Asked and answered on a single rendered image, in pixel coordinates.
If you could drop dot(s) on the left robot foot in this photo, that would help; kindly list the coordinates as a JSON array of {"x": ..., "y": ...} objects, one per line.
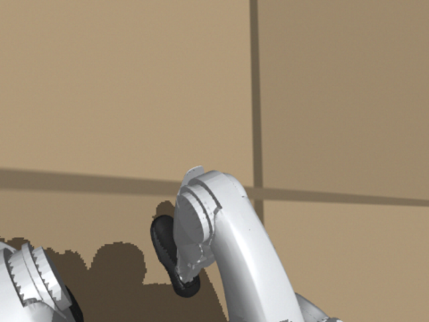
[{"x": 74, "y": 308}]

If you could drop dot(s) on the right robot foot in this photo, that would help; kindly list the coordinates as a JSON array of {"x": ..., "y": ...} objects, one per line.
[{"x": 163, "y": 240}]

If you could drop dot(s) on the right robot hand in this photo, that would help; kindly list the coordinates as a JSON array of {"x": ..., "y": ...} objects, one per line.
[{"x": 311, "y": 312}]

